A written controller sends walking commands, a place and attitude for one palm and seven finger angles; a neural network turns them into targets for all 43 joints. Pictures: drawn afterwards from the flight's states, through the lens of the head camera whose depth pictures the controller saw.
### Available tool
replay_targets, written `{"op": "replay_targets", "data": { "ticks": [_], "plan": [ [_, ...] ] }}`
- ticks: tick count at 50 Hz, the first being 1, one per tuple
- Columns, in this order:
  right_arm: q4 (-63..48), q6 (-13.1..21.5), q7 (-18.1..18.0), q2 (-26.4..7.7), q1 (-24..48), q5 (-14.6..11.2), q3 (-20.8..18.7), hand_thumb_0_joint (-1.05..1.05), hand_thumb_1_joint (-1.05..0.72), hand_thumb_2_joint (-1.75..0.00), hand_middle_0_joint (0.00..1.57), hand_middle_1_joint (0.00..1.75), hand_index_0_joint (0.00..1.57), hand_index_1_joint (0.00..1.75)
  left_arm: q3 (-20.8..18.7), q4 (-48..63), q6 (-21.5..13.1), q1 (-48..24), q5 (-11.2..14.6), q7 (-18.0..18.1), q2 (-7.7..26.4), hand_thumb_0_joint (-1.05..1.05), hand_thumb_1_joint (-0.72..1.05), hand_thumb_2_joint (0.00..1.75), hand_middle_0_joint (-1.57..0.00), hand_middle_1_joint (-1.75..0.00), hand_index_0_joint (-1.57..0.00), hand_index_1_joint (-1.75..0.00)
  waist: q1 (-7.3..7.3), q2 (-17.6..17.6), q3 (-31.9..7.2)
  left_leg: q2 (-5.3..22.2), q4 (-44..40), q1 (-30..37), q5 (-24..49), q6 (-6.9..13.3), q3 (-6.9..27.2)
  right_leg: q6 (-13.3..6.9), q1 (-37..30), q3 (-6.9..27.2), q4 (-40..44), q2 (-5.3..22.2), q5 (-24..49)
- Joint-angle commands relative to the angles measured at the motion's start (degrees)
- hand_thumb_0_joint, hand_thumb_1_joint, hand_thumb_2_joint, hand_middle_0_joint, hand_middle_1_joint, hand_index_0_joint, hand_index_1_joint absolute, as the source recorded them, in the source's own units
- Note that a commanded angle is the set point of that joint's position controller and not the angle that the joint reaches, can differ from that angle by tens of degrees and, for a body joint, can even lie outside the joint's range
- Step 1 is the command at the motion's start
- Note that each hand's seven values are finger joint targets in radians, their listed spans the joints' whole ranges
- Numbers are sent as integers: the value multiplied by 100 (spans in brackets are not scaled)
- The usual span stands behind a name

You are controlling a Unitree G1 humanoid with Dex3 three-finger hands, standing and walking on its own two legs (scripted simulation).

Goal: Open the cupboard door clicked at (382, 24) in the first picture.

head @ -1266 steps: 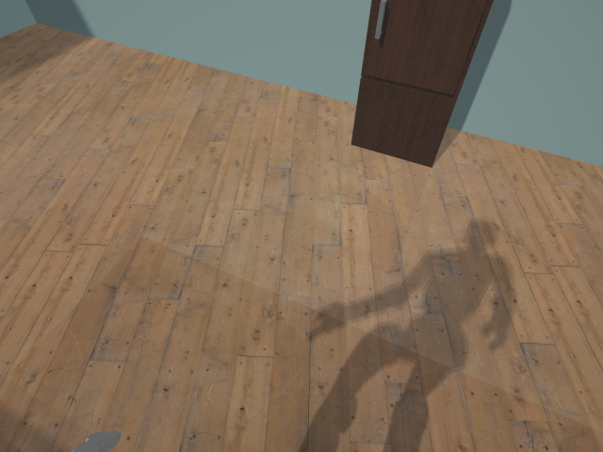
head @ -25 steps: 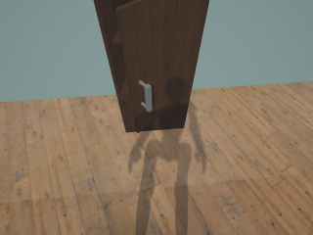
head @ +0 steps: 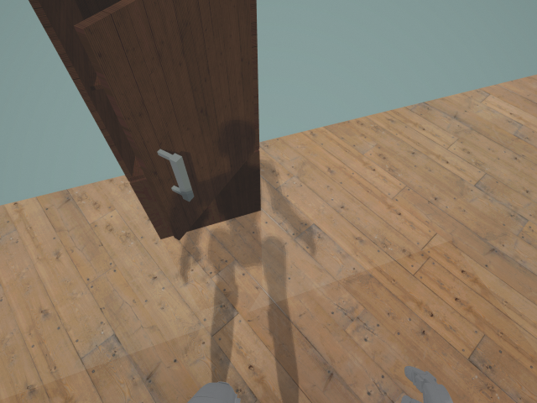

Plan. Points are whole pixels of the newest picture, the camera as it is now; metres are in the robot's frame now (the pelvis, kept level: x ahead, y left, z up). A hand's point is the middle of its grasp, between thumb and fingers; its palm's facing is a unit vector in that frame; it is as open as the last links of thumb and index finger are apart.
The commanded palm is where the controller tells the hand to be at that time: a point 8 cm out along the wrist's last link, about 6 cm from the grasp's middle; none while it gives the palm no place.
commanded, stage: walk to a spot facing it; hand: left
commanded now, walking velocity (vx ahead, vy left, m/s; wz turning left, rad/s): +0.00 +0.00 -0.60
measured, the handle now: (176, 175) +0.54 +0.27 -0.09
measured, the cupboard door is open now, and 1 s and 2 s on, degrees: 40 40 40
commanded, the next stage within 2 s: none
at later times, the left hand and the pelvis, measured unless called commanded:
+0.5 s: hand (186, 362) +0.19 +0.17 -0.17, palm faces -0.32 -0.90 -0.30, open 7.4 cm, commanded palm none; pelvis +0.01 +0.00 -0.02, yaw -19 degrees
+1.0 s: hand (244, 331) +0.25 +0.08 -0.16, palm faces -0.63 -0.75 -0.21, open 7.4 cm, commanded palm none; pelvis +0.04 -0.01 -0.01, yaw -39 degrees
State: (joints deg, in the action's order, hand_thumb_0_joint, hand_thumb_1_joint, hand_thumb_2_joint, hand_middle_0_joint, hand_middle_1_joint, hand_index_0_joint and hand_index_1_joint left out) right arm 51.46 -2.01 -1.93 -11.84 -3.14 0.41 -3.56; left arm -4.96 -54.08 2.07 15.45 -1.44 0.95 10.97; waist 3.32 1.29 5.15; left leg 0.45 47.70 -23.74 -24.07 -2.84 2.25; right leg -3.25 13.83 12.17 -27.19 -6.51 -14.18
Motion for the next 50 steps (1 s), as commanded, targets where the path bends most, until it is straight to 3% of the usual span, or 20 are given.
{"op": "replay_targets", "data": {
  "ticks": [1,2,3,4,5,9,14,17,18,19,20,24,31,32,33,34,39,47,49,50],
  "plan": [
    [-321,203,-95,-507,-758,-57,-94,0,-90,-90,20,30,20,30,-287,467,-84,-156,21,43,1161,0,90,90,-20,-30,-20,-30,-466,524,-929,-61,-1956,1222,969,62,38,-379,-24,1390,-153,1193,2661],
    [-258,263,-119,-796,-1063,-19,-128,0,-90,-90,20,30,20,30,-237,563,-73,-203,61,25,986,0,90,90,-20,-30,-20,-30,-576,-156,-1035,591,-2696,2182,1234,260,602,-84,859,938,-584,717,1464],
    [-330,290,-131,-1375,-1132,90,-236,0,-90,-90,20,30,20,30,-168,689,-68,-43,108,-62,680,0,90,90,-20,-30,-20,-30,-500,-1772,-983,2176,-3101,2690,1806,936,2208,283,1977,-85,-1710,-6,-1337],
    [-467,235,-133,-1495,-1188,103,-219,0,-90,-90,20,30,20,30,-151,820,-112,-165,48,-102,806,0,90,90,-20,-30,-20,-30,-477,-1532,-757,2927,-3141,2073,2081,1486,2584,487,2008,-696,-2796,305,-2241],
    [-465,257,-137,-1388,-1191,188,-186,0,-90,-90,20,30,20,30,-177,820,-115,-343,-34,-148,858,0,90,90,-20,-30,-20,-30,-529,-977,-624,2776,-3096,1762,2566,1621,2489,554,2095,-766,-3565,393,-2161],
    [-557,247,-117,-1033,-787,180,-62,0,-90,-90,20,30,20,30,-122,741,-32,-439,26,-281,694,0,90,90,-20,-30,-20,-30,-257,-1324,-627,1688,-2525,1648,4054,1067,272,651,1842,-1210,-3637,752,-1420],
    [-360,214,-48,-1271,-1211,168,-161,0,-90,-90,20,30,20,30,-18,819,-44,-758,26,-342,647,0,90,90,-20,-30,-20,-30,-477,-1421,-739,1677,-2192,1645,3978,858,-292,515,820,-1771,-1679,586,-1073],
    [-384,173,-8,-1323,-1081,107,-193,0,-90,-90,20,30,20,30,-72,635,-79,-279,34,-321,871,0,90,90,-20,-30,-20,-30,-149,-1094,-826,1539,-1376,975,3100,450,-601,332,-545,-1770,-208,576,258],
    [-463,162,34,-1095,-1076,49,-158,0,-90,-90,20,30,20,30,-155,522,-130,117,-3,-257,1337,0,90,90,-20,-30,-20,-30,33,72,-1039,1115,-326,108,1882,115,-1039,33,-1591,-791,258,1378,1590],
    [-754,149,61,-644,-829,11,-40,0,-90,-90,20,30,20,30,-295,456,-169,400,-24,-154,1965,0,90,90,-20,-30,-20,-30,211,1804,-1105,338,1076,-1065,-1262,-132,-1195,-694,-1902,1212,627,2903,3334],
    [-739,98,14,-864,-779,12,-34,0,-90,-90,20,30,20,30,-256,416,-148,553,40,-104,2036,0,90,90,-20,-30,-20,-30,298,1175,-980,458,1596,-1037,-1373,-46,-419,-1099,-1449,1114,538,2982,3071],
    [-436,52,31,-748,-847,17,-67,0,-90,-90,20,30,20,30,-177,713,-51,-569,-17,11,1450,0,90,90,-20,-30,-20,-30,-227,1102,-841,500,1511,-585,-396,-93,-284,-784,-475,436,456,1994,1845],
    [-197,143,10,-604,-1714,13,-39,0,-90,-90,20,30,20,30,-162,805,2,-1004,15,-66,1376,0,90,90,-20,-30,-20,-30,-662,658,-678,90,-1433,1174,679,-13,-519,-399,747,608,313,1479,438],
    [-141,202,-22,-851,-1917,35,-75,0,-90,-90,20,30,20,30,-112,873,40,-1036,57,-86,1161,0,90,90,-20,-30,-20,-30,-734,97,-682,488,-2399,1757,552,141,-16,-105,1370,344,-153,1084,-122],
    [-199,258,-40,-1452,-1968,141,-183,0,-90,-90,20,30,20,30,-27,994,69,-862,115,-147,757,0,90,90,-20,-30,-20,-30,-712,-1765,-597,1983,-3287,2035,220,671,1759,284,2244,-519,-1516,254,-1387],
    [-332,268,-87,-1645,-1952,140,-194,0,-90,-90,20,30,20,30,-21,1095,19,-990,65,-190,867,0,90,90,-20,-30,-20,-30,-697,-1728,-579,2859,-3560,1493,466,1186,2383,444,2089,-961,-2727,428,-2020],
    [-411,315,-92,-1101,-1220,173,-31,0,-90,-90,20,30,20,30,-62,774,37,-872,17,-350,620,0,90,90,-20,-30,-20,-30,-326,-1150,-549,1802,-2915,1480,2635,912,80,624,1801,-1310,-3491,865,-1143],
    [-17,325,46,-1222,-1939,186,-167,0,-90,-90,20,30,20,30,29,854,-106,-1382,-19,-446,493,0,90,90,-20,-30,-20,-30,-721,-1233,-512,2039,-2826,1689,798,769,-554,383,857,-2003,-907,705,-1211],
    [-35,331,87,-1143,-1751,142,-158,0,-90,-90,20,30,20,30,-48,542,-176,-554,-24,-394,683,0,90,90,-20,-30,-20,-30,-272,-632,-779,1683,-1711,927,691,421,-1084,170,-748,-2008,223,586,-478],
    [-223,343,140,-843,-1485,49,-94,0,-90,-90,20,30,20,30,-189,299,-240,258,-53,-325,1223,0,90,90,-20,-30,-20,-30,163,633,-1113,1161,-233,-455,240,141,-1681,-285,-2289,-536,794,1638,-1162]
  ]
}}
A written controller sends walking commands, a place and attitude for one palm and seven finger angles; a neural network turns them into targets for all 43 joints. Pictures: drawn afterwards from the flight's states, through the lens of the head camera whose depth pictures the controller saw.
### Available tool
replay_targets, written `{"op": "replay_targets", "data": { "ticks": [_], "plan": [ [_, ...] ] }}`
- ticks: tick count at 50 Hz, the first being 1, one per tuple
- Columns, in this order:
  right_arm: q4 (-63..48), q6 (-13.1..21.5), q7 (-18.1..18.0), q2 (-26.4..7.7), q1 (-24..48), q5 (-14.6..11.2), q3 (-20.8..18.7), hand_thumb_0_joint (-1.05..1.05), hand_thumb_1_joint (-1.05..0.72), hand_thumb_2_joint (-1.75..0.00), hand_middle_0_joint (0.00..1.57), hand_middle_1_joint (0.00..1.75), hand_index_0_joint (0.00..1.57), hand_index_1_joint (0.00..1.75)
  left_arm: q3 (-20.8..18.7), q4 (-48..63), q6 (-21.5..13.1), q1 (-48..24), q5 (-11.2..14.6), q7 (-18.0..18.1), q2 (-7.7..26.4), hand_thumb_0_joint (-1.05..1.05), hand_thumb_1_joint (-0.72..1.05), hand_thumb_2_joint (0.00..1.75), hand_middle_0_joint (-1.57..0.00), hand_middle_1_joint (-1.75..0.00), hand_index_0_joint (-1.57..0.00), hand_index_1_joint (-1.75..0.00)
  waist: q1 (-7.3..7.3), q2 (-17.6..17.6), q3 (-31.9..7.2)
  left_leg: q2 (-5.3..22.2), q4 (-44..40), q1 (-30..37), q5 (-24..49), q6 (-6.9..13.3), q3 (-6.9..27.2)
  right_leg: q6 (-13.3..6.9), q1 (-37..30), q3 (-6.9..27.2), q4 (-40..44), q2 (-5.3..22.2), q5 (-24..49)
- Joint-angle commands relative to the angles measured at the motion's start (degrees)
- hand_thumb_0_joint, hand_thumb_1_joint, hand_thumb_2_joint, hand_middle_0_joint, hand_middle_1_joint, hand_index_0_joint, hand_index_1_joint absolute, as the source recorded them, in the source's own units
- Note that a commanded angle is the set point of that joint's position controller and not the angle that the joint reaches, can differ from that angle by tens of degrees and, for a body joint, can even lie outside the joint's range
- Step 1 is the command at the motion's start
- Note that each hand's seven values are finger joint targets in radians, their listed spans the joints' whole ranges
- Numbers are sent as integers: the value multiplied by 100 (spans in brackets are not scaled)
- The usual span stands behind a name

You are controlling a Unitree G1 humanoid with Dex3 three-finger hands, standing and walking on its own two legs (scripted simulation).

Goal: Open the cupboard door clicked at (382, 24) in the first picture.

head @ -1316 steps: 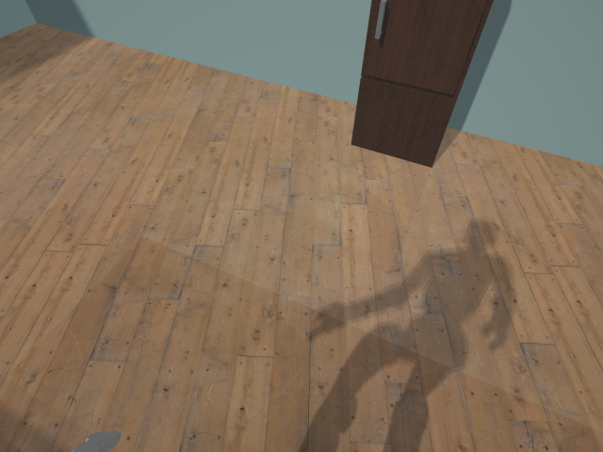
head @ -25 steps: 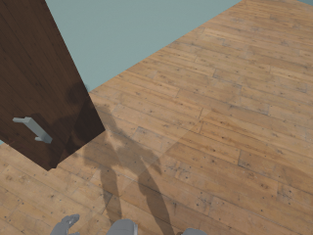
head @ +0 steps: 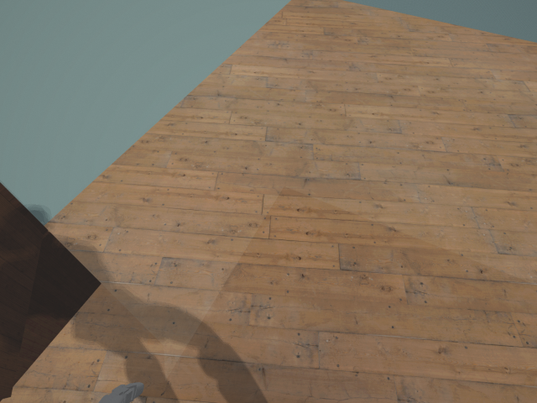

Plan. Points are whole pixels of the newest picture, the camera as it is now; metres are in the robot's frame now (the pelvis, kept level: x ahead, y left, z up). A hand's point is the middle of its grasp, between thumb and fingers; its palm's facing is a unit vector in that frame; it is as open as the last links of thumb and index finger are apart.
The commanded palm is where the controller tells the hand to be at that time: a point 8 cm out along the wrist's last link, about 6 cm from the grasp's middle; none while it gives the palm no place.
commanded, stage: walk to a spot facing it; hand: left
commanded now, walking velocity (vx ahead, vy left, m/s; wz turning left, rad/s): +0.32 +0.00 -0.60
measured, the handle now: out of the picture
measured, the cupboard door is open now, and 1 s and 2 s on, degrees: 40 40 40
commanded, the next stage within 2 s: turn to face it in 1.40 s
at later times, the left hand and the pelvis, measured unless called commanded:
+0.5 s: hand (175, 329) +0.26 +0.19 -0.17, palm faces -0.22 -0.96 -0.17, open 7.4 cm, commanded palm none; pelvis +0.17 +0.01 +0.00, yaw -16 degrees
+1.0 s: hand (273, 220) +0.51 +0.01 -0.16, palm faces -0.36 -0.91 -0.21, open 7.1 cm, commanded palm none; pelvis +0.36 -0.13 +0.01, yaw -24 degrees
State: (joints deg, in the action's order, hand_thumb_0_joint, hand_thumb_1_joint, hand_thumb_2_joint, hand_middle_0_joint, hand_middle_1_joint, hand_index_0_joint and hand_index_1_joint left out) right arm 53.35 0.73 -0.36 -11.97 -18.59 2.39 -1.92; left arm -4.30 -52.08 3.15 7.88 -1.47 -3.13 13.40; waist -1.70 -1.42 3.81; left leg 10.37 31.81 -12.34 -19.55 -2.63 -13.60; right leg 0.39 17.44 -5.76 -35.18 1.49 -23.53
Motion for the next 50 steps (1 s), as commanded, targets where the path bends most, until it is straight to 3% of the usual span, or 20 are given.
{"op": "replay_targets", "data": {
  "ticks": [1,2,4,7,13,15,16,17,18,21,24,34,36,37,38,39,40,41,45,50],
  "plan": [
    [-837,65,15,-559,930,-164,-147,0,-90,-90,20,30,20,30,-400,-112,-354,1639,14,172,1592,0,90,90,-20,-30,-20,-30,1085,2274,-591,-555,2746,-3243,-2062,-102,134,-1374,-2977,3430,2159,2079,227],
    [-922,58,-11,-832,1222,-135,-198,0,-90,-90,20,30,20,30,-386,-117,-397,1700,65,262,1534,0,90,90,-20,-30,-20,-30,1050,1680,-399,-369,3277,-3627,-1674,-63,1037,-1646,-2694,3699,2194,2196,158],
    [-736,68,27,-808,1211,-117,-280,0,-90,-90,20,30,20,30,-299,15,-420,998,29,325,1127,0,90,90,-20,-30,-20,-30,630,1283,-95,-165,3214,-3288,-918,-86,1313,-1458,-1923,2960,2155,1728,-170],
    [-570,30,102,-585,996,-98,-271,0,-90,-90,20,30,20,30,-245,108,-528,621,-11,284,983,0,90,90,-20,-30,-20,-30,291,1076,145,-324,2398,-2327,-234,-166,1075,-1245,-843,2110,2228,1284,524],
    [-525,186,115,-527,729,-121,-264,0,-90,-90,20,30,20,30,-276,3,-549,519,8,195,1047,0,90,90,-20,-30,-20,-30,56,947,80,-776,569,-759,469,-109,786,-1027,-251,1901,1899,915,405],
    [-205,278,15,-805,-259,-113,-323,0,-90,-90,20,30,20,30,-241,48,-523,280,21,189,825,0,90,90,-20,-30,-20,-30,-421,290,-270,-739,-261,940,575,-50,862,-747,512,1587,909,495,448],
    [8,328,-67,-1366,-1088,-18,-463,0,-90,-90,20,30,20,30,-167,120,-500,368,56,157,448,0,90,90,-20,-30,-20,-30,-755,-1055,-733,327,-858,1920,-710,271,2339,-460,1317,1061,-786,-162,-36],
    [89,342,-120,-1813,-1771,70,-486,0,-90,-90,20,30,20,30,-81,282,-506,463,89,124,210,0,90,90,-20,-30,-20,-30,-841,-2117,-1094,1840,-1891,2317,-1666,871,4524,-226,2217,490,-2819,-683,-1271],
    [46,293,-117,-1669,-1399,32,-420,0,-90,-90,20,30,20,30,-115,322,-554,241,19,117,375,0,90,90,-20,-30,-20,-30,-650,-1333,-794,2063,-2158,1565,-2200,1145,4791,-353,2406,994,-3658,-196,-915],
    [-201,362,-110,-853,-325,1,-188,0,-90,-90,20,30,20,30,-123,116,-508,167,-67,0,246,0,90,90,-20,-30,-20,-30,-39,-771,138,1268,-2194,234,-821,727,2846,-198,2374,782,-4084,390,601],
    [-26,466,-145,-651,-447,-66,-130,0,-90,-90,20,30,20,30,-46,24,-385,325,-59,-35,10,0,90,90,-20,-30,-20,-30,92,-736,-252,882,-1925,728,1369,662,1435,-66,2227,554,-3425,432,1012],
    [455,319,-44,-622,-954,6,-143,0,-90,-90,20,30,20,30,31,316,-389,-849,-39,-18,-24,0,90,90,-20,-30,-20,-30,-98,-621,89,987,-1856,635,1561,765,401,-214,1018,-91,-424,242,1142],
    [499,284,-49,-739,-840,-17,-151,0,-90,-90,20,30,20,30,-10,107,-435,-281,-35,7,107,0,90,90,-20,-30,-20,-30,237,-452,-250,893,-1009,629,2535,642,196,-359,-43,-312,8,-16,1051],
    [500,283,-35,-737,-705,-59,-148,0,-90,-90,20,30,20,30,-75,-199,-501,638,-45,43,321,0,90,90,-20,-30,-20,-30,681,-75,-708,595,171,324,2968,464,-64,-482,-1328,-313,360,-184,1153],
    [432,308,33,-517,-651,-166,-114,0,-90,-90,20,30,20,30,-235,-497,-580,1617,-68,130,863,0,90,90,-20,-30,-20,-30,1093,973,-1346,152,1844,-1060,2040,261,-327,-825,-3107,825,687,714,612],
    [153,314,26,-198,-574,-235,-71,0,-90,-90,20,30,20,30,-374,-646,-591,2249,21,229,1438,0,90,90,-20,-30,-20,-30,1180,2237,-1707,-719,3685,-2555,-1590,36,-1,-1468,-3927,3489,1549,2288,1190],
    [171,284,5,-375,-200,-214,-144,0,-90,-90,20,30,20,30,-356,-618,-572,1935,103,299,1450,0,90,90,-20,-30,-20,-30,1045,1615,-1366,-443,4395,-2953,-1401,122,886,-1604,-3337,3574,1902,2420,1029],
    [166,289,-11,-317,126,-194,-170,0,-90,-90,20,30,20,30,-272,-469,-557,1421,105,330,1116,0,90,90,-20,-30,-20,-30,821,1257,-796,-225,4526,-3106,-752,108,1110,-1513,-2612,3110,1943,2182,1146],
    [598,94,16,36,-451,-71,-133,0,-90,-90,20,30,20,30,-46,-373,-698,545,39,349,358,0,90,90,-20,-30,-20,-30,11,726,-377,-48,3020,-1805,77,7,1052,-1110,-774,1205,2255,1348,1913],
    [318,99,114,79,228,-80,-173,0,-90,-90,20,30,20,30,-51,-596,-831,875,35,313,249,0,90,90,-20,-30,-20,-30,71,541,-55,-153,1811,-2049,657,-9,979,-1222,-919,1133,2472,1289,1808]
  ]
}}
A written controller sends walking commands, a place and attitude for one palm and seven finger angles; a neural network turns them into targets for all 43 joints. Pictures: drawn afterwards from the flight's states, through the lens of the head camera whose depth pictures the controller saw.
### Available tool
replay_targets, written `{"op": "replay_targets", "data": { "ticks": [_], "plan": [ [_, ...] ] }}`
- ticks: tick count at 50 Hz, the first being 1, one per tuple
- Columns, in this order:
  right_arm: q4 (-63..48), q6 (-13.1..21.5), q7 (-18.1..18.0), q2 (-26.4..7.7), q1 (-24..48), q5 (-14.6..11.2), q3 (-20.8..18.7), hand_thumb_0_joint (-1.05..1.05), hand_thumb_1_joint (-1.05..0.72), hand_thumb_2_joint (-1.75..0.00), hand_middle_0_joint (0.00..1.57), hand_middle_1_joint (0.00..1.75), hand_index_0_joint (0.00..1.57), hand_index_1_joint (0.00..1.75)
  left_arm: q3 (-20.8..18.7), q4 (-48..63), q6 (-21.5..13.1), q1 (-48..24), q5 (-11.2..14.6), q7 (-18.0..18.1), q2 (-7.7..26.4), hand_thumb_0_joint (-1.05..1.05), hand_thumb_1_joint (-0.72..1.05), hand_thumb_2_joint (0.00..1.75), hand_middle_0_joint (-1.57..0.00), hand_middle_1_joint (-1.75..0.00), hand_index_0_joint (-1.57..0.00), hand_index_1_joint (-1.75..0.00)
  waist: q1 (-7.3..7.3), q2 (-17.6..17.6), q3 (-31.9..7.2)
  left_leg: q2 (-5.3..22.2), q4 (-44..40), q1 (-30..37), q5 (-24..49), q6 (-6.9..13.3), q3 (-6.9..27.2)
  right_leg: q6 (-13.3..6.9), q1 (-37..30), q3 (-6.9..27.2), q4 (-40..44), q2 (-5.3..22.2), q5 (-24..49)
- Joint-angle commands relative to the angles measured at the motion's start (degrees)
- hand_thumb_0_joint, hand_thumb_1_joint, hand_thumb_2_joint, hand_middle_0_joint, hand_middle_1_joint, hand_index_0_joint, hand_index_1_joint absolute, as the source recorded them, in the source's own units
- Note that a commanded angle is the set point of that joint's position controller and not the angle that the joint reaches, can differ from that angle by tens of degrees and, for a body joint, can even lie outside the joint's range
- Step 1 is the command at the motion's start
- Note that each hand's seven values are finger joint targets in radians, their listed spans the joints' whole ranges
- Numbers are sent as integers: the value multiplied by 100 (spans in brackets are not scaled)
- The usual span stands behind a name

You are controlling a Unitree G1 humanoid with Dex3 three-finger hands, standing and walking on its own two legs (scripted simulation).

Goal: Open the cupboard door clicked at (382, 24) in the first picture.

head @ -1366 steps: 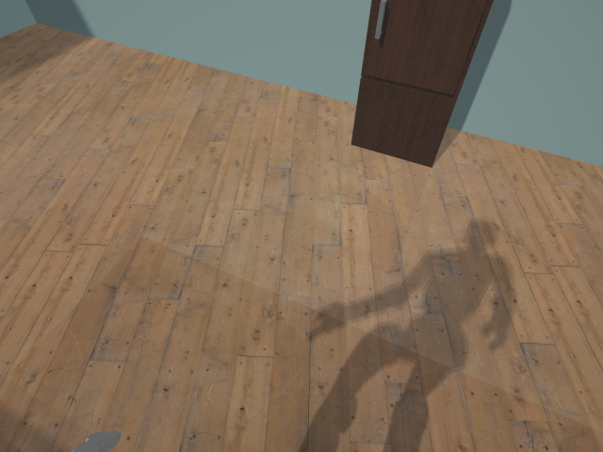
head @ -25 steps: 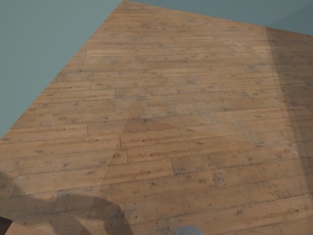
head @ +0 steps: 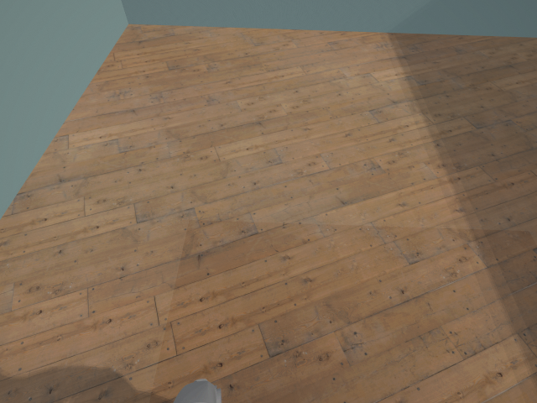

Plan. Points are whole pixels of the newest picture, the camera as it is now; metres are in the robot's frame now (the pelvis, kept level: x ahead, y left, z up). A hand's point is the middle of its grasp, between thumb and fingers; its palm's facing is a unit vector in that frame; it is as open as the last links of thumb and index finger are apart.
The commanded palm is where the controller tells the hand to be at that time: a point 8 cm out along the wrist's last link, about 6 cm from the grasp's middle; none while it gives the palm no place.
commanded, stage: walk to a spot facing it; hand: left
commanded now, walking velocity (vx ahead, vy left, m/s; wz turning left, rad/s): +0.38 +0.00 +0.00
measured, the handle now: out of the picture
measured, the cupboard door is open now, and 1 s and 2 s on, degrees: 40 40 40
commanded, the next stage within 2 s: turn to face it in 0.40 s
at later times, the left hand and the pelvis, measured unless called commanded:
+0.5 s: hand (173, 308) +0.31 +0.20 -0.17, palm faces -0.02 -0.98 -0.19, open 7.3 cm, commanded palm none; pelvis +0.24 +0.01 +0.00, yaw -5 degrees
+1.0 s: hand (196, 250) +0.46 +0.18 -0.20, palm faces +0.17 -0.97 -0.19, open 7.3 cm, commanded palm none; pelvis +0.40 -0.02 -0.02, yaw +8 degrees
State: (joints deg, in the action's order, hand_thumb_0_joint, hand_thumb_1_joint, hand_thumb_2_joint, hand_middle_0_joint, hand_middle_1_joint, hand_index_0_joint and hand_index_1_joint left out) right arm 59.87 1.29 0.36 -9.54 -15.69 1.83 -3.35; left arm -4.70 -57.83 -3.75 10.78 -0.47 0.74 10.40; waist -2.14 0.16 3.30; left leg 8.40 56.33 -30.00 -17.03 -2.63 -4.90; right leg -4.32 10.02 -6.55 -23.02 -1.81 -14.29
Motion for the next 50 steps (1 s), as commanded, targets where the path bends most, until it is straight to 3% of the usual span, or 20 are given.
{"op": "replay_targets", "data": {
  "ticks": [1,5,8,9,10,11,14,19,27,28,29,30,32,34,38,44,45,46,47,50],
  "plan": [
    [-428,64,66,-196,165,-26,-22,0,-90,-90,20,30,20,30,1,-62,-149,615,-59,-80,582,0,90,90,-20,-30,-20,-30,160,437,51,20,-917,-312,484,5,101,-731,-273,1197,1238,1624,946],
    [-637,164,121,-313,809,-58,-20,0,-90,-90,20,30,20,30,17,-250,-155,840,-63,-66,765,0,90,90,-20,-30,-20,-30,259,463,140,-213,-1832,-17,539,140,-59,-586,-749,1114,945,1673,1732],
    [-369,236,40,-568,67,-14,-68,0,-90,-90,20,30,20,30,14,-285,-126,775,-31,-55,791,0,90,90,-20,-30,-20,-30,-205,255,-136,-586,-2637,1691,782,313,-320,-313,-323,679,-327,1365,2892],
    [-134,258,-7,-905,-731,25,-156,0,-90,-90,20,30,20,30,31,-236,-113,790,-23,-73,694,0,90,90,-20,-30,-20,-30,-504,-368,-594,-238,-2812,3091,864,553,212,-87,515,488,-1607,1024,2554],
    [30,284,-71,-1565,-1598,126,-314,0,-90,-90,20,30,20,30,63,-94,-96,1038,27,-116,451,0,90,90,-20,-30,-20,-30,-704,-1596,-1320,1346,-3222,4368,743,1214,2355,206,1895,-49,-3602,257,238],
    [53,197,-116,-1698,-1868,66,-296,0,-90,-90,20,30,20,30,90,149,-151,657,2,-133,456,0,90,90,-20,-30,-20,-30,-733,-1348,-1313,2054,-3843,4242,835,1685,3392,174,2478,422,-4877,50,-1723],
    [-315,252,-137,-979,-520,26,-130,0,-90,-90,20,30,20,30,50,120,-18,240,-96,-188,415,0,90,90,-20,-30,-20,-30,-151,-712,-68,1590,-4480,2157,-721,1201,2245,247,2863,846,-5401,803,-677],
    [-221,345,-142,-820,-293,-19,-49,0,-90,-90,20,30,20,30,77,50,239,529,-121,-263,74,0,90,90,-20,-30,-20,-30,265,-666,-51,917,-4678,1623,663,912,310,420,2071,482,-3548,920,72],
    [-33,157,-100,-826,-474,-21,-42,0,-90,-90,20,30,20,30,56,122,189,394,-124,-248,281,0,90,90,-20,-30,-20,-30,391,-416,10,631,-3661,1300,523,718,-194,431,214,-124,-1086,478,653],
    [5,152,-93,-717,-531,-58,-6,0,-90,-90,20,30,20,30,13,-47,118,876,-133,-211,511,0,90,90,-20,-30,-20,-30,584,24,-241,266,-2879,1143,553,527,-350,402,-538,24,-720,531,844],
    [-19,154,-51,-450,-629,-118,33,0,-90,-90,20,30,20,30,-87,-214,15,1429,-170,-138,1008,0,90,90,-20,-30,-20,-30,800,1058,-647,-317,-1470,214,-306,277,-712,56,-1606,1261,-385,1589,1371],
    [-137,116,-65,-295,-761,-158,43,0,-90,-90,20,30,20,30,-163,-299,14,1842,-101,-97,1516,0,90,90,-20,-30,-20,-30,843,1870,-1111,-697,17,-114,-2192,167,-454,-526,-1893,2528,421,2866,1845],
    [-177,70,-139,-349,-390,-172,29,0,-90,-90,20,30,20,30,-79,-165,22,1212,-74,13,1236,0,90,90,-20,-30,-20,-30,681,1893,-918,-383,1215,-538,-1721,133,331,-760,-1440,2302,454,2860,2689],
    [-110,9,-129,-365,-191,-162,21,0,-90,-90,20,30,20,30,2,26,83,631,-69,94,813,0,90,90,-20,-30,-20,-30,463,1082,-754,-117,1052,-331,-1218,90,484,-585,-869,1150,308,2599,3144],
    [-84,-180,-27,-62,-338,-116,86,0,-90,-90,20,30,20,30,23,211,106,131,-87,84,743,0,90,90,-20,-30,-20,-30,143,795,-549,-285,-236,374,-655,-16,-22,-277,-65,-10,323,2253,2896],
    [-408,-193,74,-411,-323,-54,-16,0,-90,-90,20,30,20,30,-80,402,238,-41,-58,77,912,0,90,90,-20,-30,-20,-30,-30,399,-561,-492,-2474,1540,692,97,-307,175,185,-570,-867,2081,1737],
    [-438,-160,60,-870,-627,-16,-121,0,-90,-90,20,30,20,30,-79,521,294,32,-24,60,790,0,90,90,-20,-30,-20,-30,-183,-660,-760,36,-2977,2169,1900,399,583,483,820,-729,-1858,1694,672],
    [-511,-146,1,-1528,-910,35,-275,0,-90,-90,20,30,20,30,-9,765,352,-72,35,42,501,0,90,90,-20,-30,-20,-30,-357,-2308,-808,1530,-3508,2605,3786,1314,2736,910,2125,-641,-3320,831,-2492],
    [-506,-203,-58,-1739,-1032,27,-303,0,-90,-90,20,30,20,30,22,1003,406,-374,-46,68,646,0,90,90,-20,-30,-20,-30,-472,-1494,-935,1862,-3641,2249,2685,1714,3145,779,2065,223,-4178,691,-2719],
    [-857,-133,-160,-1406,-116,0,-232,0,-90,-90,20,30,20,30,-45,889,415,-493,-89,23,640,0,90,90,-20,-30,-20,-30,-58,-1147,-739,1136,-3669,1879,2111,1315,2501,854,2624,718,-4829,776,-1393]
  ]
}}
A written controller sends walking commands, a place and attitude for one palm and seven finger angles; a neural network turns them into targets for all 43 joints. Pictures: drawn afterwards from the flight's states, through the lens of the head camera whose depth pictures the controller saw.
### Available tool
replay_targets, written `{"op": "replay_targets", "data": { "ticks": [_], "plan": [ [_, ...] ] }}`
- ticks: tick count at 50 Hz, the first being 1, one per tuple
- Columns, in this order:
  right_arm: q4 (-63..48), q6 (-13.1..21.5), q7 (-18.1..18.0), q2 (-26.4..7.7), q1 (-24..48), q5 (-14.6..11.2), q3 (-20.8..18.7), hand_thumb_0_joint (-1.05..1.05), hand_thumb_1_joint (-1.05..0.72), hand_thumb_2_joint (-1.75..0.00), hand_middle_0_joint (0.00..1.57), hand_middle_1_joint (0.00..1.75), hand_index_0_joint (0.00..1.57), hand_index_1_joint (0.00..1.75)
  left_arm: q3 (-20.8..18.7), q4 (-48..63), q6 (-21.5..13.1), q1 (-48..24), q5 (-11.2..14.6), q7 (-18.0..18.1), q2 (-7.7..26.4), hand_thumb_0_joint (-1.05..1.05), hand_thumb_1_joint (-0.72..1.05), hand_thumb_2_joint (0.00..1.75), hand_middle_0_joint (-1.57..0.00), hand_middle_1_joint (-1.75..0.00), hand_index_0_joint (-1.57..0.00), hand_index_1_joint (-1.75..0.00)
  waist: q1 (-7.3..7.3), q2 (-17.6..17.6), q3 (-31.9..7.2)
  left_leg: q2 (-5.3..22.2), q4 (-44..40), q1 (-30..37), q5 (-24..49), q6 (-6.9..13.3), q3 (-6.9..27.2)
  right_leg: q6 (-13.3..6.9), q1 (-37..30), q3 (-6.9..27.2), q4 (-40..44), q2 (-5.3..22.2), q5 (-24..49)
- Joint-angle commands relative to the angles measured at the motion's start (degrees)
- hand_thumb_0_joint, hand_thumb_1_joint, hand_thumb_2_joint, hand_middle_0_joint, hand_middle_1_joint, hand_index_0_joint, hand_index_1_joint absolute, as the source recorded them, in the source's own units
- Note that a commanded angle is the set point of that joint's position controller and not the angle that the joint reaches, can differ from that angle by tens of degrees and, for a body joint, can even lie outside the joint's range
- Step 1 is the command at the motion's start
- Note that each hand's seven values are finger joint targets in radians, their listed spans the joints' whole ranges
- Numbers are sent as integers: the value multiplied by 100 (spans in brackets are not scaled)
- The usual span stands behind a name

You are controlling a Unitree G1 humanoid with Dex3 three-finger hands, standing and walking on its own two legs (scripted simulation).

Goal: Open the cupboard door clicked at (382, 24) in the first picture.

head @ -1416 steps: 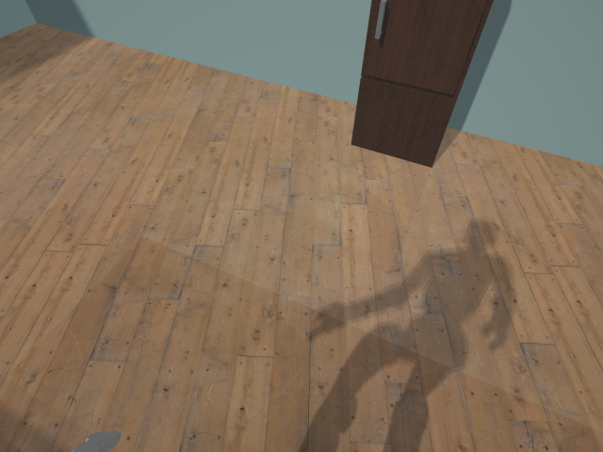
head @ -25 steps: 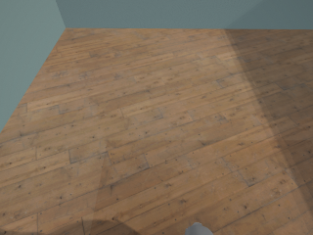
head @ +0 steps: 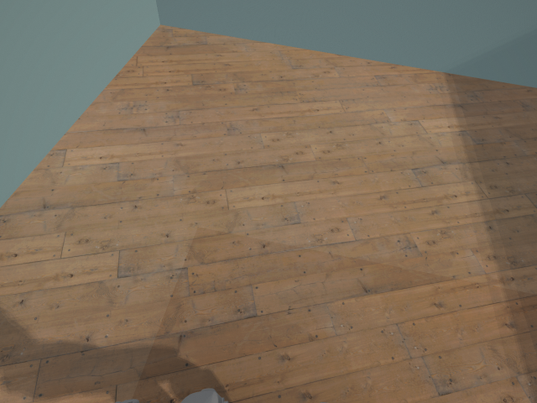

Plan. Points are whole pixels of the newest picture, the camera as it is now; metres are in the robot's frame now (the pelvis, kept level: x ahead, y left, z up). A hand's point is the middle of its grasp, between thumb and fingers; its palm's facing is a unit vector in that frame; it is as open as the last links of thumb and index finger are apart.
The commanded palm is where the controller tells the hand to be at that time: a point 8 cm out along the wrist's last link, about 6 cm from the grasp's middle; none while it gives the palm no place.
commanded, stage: turn to face it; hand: left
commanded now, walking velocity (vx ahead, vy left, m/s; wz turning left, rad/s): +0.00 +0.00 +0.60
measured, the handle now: out of the picture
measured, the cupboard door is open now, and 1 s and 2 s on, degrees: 40 40 40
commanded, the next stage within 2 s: none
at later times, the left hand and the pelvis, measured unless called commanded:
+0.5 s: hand out of the picture +0.05 +0.12 -0.13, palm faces +0.31 -0.90 -0.29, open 7.4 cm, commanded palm none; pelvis +0.05 -0.09 +0.02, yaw +18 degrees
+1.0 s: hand out of the picture +0.04 +0.14 -0.13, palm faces +0.58 -0.75 -0.32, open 7.4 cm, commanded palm none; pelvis +0.08 -0.11 +0.01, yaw +36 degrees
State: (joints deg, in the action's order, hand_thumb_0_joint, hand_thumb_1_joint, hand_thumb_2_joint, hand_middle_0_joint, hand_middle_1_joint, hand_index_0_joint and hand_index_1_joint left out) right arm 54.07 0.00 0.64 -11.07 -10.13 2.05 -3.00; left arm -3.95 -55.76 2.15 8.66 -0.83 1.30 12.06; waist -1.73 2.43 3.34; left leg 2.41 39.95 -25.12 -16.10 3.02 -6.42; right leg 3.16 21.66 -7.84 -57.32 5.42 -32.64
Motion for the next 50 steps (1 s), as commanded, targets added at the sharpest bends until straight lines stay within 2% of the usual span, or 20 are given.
{"op": "replay_targets", "data": {
  "ticks": [1,8,12,13,14,15,18,20,27,29,32,33,34,35,37,40,46,48,49,50],
  "plan": [
    [-344,21,-198,-1184,-496,-27,-238,0,-90,-90,20,30,20,30,-128,620,-157,-137,-48,-51,472,0,90,90,-20,-30,-20,-30,5,-1105,-757,1518,-1988,1400,2181,645,2287,132,1354,836,-1299,40,734],
    [-504,-41,-129,-1386,-257,-31,-342,0,-90,-90,20,30,20,30,-80,821,-87,-129,-9,-55,472,0,90,90,-20,-30,-20,-30,-20,-1043,-906,1157,-1857,1425,2075,632,2020,147,524,668,553,-245,700],
    [-691,-153,-95,-1435,277,-66,-408,0,-90,-90,20,30,20,30,-100,761,-144,506,11,-53,597,0,90,90,-20,-30,-20,-30,281,-1128,-847,818,-1450,527,1416,370,2106,62,-922,433,2398,-528,1466],
    [-774,-171,-77,-1277,416,-110,-395,0,-90,-90,20,30,20,30,-156,720,-194,810,-15,-26,809,0,90,90,-20,-30,-20,-30,454,-587,-855,465,-1011,-7,720,107,1919,-7,-1590,653,3327,-259,1811],
    [-890,-184,-30,-898,390,-166,-343,0,-90,-90,20,30,20,30,-255,745,-262,953,-114,23,1358,0,90,90,-20,-30,-20,-30,513,991,-791,-338,220,-1099,-733,-380,1124,-494,-2158,2308,4253,1186,1660],
    [-1011,-169,4,-878,571,-125,-332,0,-90,-90,20,30,20,30,-246,853,-240,774,-117,37,1633,0,90,90,-20,-30,-20,-30,542,1569,-552,-532,1779,-1205,-1991,-531,724,-1139,-1480,3051,4430,2375,2224],
    [-643,-286,47,-861,395,-85,-315,0,-90,-90,20,30,20,30,-71,926,-308,138,-39,65,941,0,90,90,-20,-30,-20,-30,77,963,-293,-61,3244,-1161,-1015,-641,904,-1048,-1228,1511,3710,1433,4119],
    [-594,-292,87,-726,402,-113,-243,0,-90,-90,20,30,20,30,-69,925,-332,253,-58,76,859,0,90,90,-20,-30,-20,-30,107,1016,-491,-55,2642,-999,-912,-714,637,-897,-1689,855,3459,1210,5138],
    [-684,-265,118,-549,969,-147,-99,0,-90,-90,20,30,20,30,-165,640,-323,959,-74,64,1155,0,90,90,-20,-30,-20,-30,466,944,-572,-211,609,-351,-961,-643,43,-911,-2413,418,3103,1412,6191],
    [-699,-232,107,-571,919,-160,-101,0,-90,-90,20,30,20,30,-203,593,-312,931,-88,63,1190,0,90,90,-20,-30,-20,-30,450,983,-667,-211,74,-31,-886,-566,-16,-903,-2423,330,2902,1525,6137],
    [-597,-185,68,-786,302,-114,-163,0,-90,-90,20,30,20,30,-240,643,-313,707,-17,14,1263,0,90,90,-20,-30,-20,-30,31,677,-864,-323,-1179,1337,216,-375,-126,-549,-1677,-95,1973,1403,5829],
    [-487,-141,49,-1176,-163,-71,-271,0,-90,-90,20,30,20,30,-227,735,-299,597,21,-15,1152,0,90,90,-20,-30,-20,-30,-244,-145,-1182,356,-1462,2537,1731,-59,567,-251,-639,-332,987,1165,4545],
    [-453,-136,25,-1803,-581,-44,-441,0,-90,-90,20,30,20,30,-95,1003,-277,333,52,-60,739,0,90,90,-20,-30,-20,-30,-478,-1927,-1259,2035,-1555,3365,4215,857,2772,148,1100,-315,-422,266,0],
    [-329,-188,0,-1895,-885,-86,-423,0,-90,-90,20,30,20,30,-80,1231,-181,-1,-17,0,810,0,90,90,-20,-30,-20,-30,-505,-1275,-1107,2359,-1521,2949,4392,1256,2699,84,1301,418,-860,188,-577],
    [-469,-146,-146,-1647,-373,-66,-386,0,-90,-90,20,30,20,30,-120,1060,-100,-181,-8,33,748,0,90,90,-20,-30,-20,-30,-297,-1553,-786,1820,-1705,2183,3479,1039,2504,144,1392,815,-1086,197,-59],
    [-653,-101,-145,-1421,261,-54,-299,0,-90,-90,20,30,20,30,-144,852,-31,185,-25,-63,723,0,90,90,-20,-30,-20,-30,111,-1029,-590,1195,-1900,1484,2284,655,1875,156,905,775,-719,54,702],
    [-697,-161,-83,-1509,395,-32,-373,0,-90,-90,20,30,20,30,-102,938,-75,249,-12,-85,626,0,90,90,-20,-30,-20,-30,163,-1148,-534,890,-1782,786,1275,503,2081,101,-270,451,1336,-389,868],
    [-765,-194,-77,-1455,562,-72,-398,0,-90,-90,20,30,20,30,-138,868,-143,673,-2,-75,691,0,90,90,-20,-30,-20,-30,387,-975,-649,675,-1359,292,1003,302,2085,65,-1198,358,2492,-494,1603],
    [-830,-201,-52,-1252,622,-122,-379,0,-90,-90,20,30,20,30,-202,844,-206,960,-46,-44,1000,0,90,90,-20,-30,-20,-30,560,-362,-685,238,-713,-275,282,-1,1765,-44,-1843,850,3440,-7,1667],
    [-939,-190,-20,-788,502,-152,-313,0,-90,-90,20,30,20,30,-313,866,-266,1032,-133,19,1547,0,90,90,-20,-30,-20,-30,580,1477,-721,-598,758,-1231,-1323,-491,792,-646,-2276,2698,4190,1683,1816]
  ]
}}
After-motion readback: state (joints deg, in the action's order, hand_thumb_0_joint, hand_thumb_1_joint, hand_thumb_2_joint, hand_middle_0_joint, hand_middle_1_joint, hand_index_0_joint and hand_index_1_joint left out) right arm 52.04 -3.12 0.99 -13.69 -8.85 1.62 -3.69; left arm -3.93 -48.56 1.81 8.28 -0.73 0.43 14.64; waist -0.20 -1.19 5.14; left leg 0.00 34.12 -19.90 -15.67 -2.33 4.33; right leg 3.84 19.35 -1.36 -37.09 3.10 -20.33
